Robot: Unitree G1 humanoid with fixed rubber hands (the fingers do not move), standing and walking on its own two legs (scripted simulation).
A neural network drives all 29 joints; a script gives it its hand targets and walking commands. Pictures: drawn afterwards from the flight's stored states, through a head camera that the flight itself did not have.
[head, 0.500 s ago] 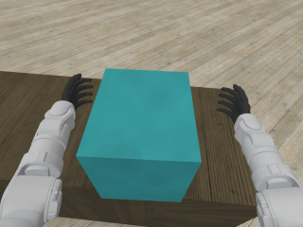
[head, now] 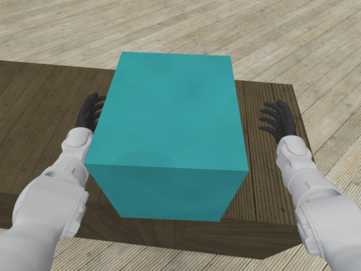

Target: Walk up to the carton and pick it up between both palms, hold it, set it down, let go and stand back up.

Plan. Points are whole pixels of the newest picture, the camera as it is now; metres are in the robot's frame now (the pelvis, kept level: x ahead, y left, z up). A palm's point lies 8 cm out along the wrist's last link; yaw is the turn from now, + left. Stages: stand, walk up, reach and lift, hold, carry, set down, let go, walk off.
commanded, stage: reach and lift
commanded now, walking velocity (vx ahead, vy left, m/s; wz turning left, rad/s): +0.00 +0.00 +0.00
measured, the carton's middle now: (172, 140) +0.45 +0.04 +0.00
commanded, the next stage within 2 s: none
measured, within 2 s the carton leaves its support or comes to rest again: neither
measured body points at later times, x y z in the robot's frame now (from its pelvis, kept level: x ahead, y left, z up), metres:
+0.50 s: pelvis -0.01 +0.00 -0.02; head +0.09 +0.00 +0.42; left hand +0.45 +0.22 +0.04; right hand +0.46 -0.17 +0.03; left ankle +0.01 +0.13 -0.71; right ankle +0.04 -0.11 -0.71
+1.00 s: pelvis +0.00 +0.00 -0.01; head +0.08 +0.01 +0.44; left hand +0.45 +0.20 +0.05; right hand +0.45 -0.17 +0.05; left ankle +0.01 +0.13 -0.71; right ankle +0.04 -0.11 -0.71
